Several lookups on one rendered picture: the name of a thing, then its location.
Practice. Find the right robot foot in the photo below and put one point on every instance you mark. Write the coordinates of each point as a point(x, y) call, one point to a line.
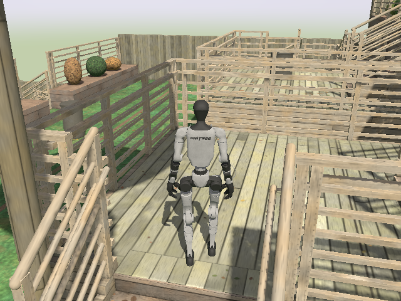
point(211, 251)

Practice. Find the robot left upper arm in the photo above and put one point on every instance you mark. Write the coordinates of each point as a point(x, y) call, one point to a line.
point(178, 144)

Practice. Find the robot right forearm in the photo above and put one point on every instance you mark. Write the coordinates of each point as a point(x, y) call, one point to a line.
point(227, 171)

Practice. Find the robot left hand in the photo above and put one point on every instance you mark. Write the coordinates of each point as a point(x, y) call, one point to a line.
point(171, 189)

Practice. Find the robot right hand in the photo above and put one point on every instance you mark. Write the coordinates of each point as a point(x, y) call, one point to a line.
point(229, 191)

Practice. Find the robot right upper arm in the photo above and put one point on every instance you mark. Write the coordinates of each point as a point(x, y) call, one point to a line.
point(222, 143)

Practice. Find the robot torso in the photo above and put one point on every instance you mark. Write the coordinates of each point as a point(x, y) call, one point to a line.
point(200, 151)

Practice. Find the robot left forearm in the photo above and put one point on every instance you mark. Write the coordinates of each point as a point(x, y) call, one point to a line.
point(174, 167)

